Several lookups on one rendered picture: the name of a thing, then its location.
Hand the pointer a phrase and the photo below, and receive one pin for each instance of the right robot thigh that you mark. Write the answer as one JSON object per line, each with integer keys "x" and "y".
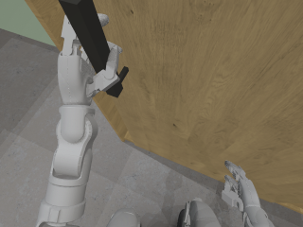
{"x": 199, "y": 214}

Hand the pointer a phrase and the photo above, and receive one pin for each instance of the robot thigh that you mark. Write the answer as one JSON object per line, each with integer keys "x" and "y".
{"x": 125, "y": 217}
{"x": 199, "y": 214}

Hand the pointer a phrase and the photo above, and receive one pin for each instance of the handle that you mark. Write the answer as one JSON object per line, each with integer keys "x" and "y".
{"x": 83, "y": 17}

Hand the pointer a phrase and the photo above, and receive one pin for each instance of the robot right forearm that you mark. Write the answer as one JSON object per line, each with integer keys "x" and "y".
{"x": 253, "y": 216}

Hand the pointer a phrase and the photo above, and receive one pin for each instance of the left robot thigh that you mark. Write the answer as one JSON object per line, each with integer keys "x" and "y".
{"x": 125, "y": 217}

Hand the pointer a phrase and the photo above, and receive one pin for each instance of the robot left forearm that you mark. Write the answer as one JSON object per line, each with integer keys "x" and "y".
{"x": 64, "y": 199}

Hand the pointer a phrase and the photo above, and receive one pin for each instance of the robot left hand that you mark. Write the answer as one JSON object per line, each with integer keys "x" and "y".
{"x": 75, "y": 69}

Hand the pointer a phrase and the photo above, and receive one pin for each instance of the robot right hand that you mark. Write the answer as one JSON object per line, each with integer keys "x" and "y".
{"x": 243, "y": 193}

